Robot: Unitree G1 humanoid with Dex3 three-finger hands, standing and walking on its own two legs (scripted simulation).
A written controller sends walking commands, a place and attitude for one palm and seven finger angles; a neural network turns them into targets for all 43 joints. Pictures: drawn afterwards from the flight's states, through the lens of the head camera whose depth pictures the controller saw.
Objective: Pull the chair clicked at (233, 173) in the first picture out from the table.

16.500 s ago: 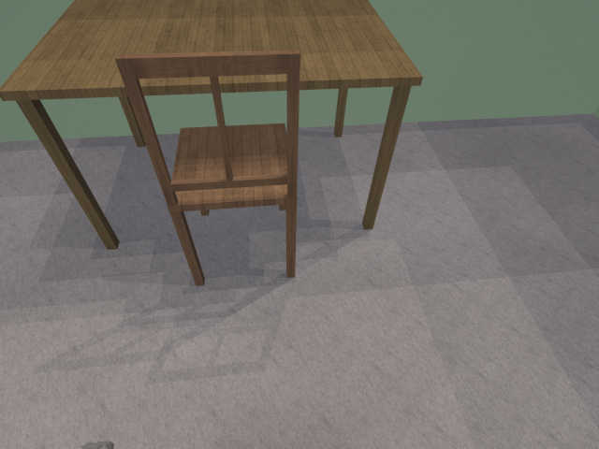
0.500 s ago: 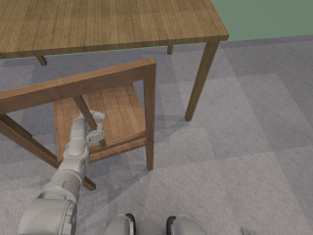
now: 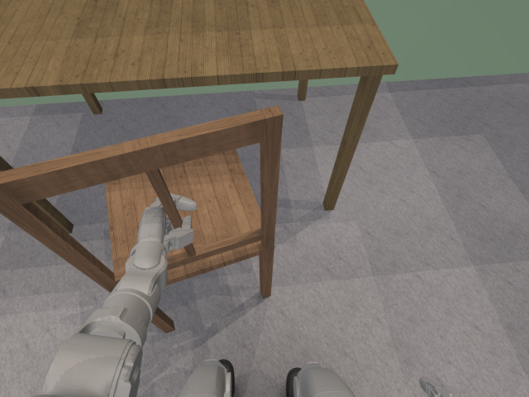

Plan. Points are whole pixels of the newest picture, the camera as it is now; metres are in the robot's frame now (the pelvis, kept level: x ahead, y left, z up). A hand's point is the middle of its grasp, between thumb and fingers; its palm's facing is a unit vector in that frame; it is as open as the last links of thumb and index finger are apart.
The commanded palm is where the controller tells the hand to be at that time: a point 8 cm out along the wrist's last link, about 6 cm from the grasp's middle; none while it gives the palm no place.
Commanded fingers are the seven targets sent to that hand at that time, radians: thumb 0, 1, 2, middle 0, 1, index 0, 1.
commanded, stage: step backward, pulling the chair out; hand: left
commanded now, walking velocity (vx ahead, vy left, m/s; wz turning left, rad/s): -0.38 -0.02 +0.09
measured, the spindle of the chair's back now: (175, 219) +0.41 +0.16 -0.05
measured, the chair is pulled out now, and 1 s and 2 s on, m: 0.18 0.18 0.18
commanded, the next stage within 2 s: stop walking, hand still on the chair in 1.88 s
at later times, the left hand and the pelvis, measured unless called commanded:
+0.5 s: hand (187, 232) +0.39 +0.13 -0.05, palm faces +0.03 -0.97 -0.23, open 4.9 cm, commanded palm +0.39 +0.18 -0.04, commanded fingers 0.00 0.90 0.90 -0.50 -1.45 -0.50 -1.45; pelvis +0.00 +0.00 +0.00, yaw +0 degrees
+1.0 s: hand (187, 232) +0.39 +0.13 -0.05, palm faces +0.04 -0.97 -0.23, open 5.0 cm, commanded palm +0.38 +0.18 -0.04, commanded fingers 0.00 0.90 0.90 -0.50 -1.45 -0.50 -1.45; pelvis +0.00 -0.01 +0.00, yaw +0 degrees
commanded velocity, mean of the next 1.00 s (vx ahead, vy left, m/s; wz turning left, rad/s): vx -0.38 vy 0.01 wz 0.09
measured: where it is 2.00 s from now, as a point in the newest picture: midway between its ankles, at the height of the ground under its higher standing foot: outside the picture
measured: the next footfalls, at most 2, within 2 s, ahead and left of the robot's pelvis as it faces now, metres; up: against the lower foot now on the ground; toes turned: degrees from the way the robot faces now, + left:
none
